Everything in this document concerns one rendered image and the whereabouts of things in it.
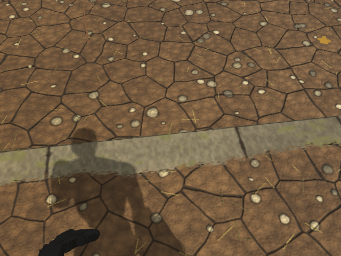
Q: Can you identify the left robot hand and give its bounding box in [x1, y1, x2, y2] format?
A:
[38, 229, 100, 256]

